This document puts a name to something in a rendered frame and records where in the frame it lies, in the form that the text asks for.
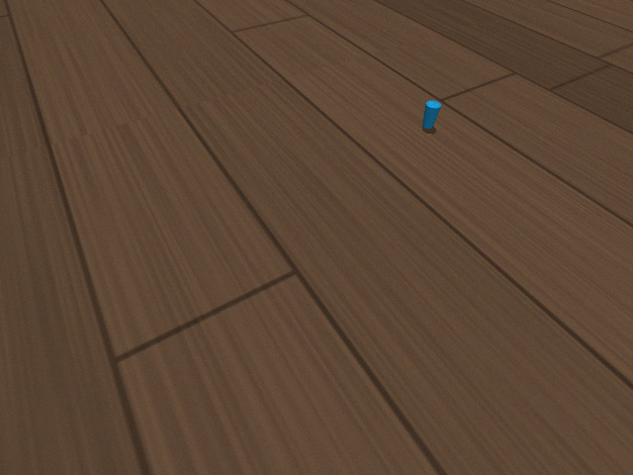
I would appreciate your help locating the cup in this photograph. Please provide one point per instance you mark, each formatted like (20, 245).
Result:
(430, 114)

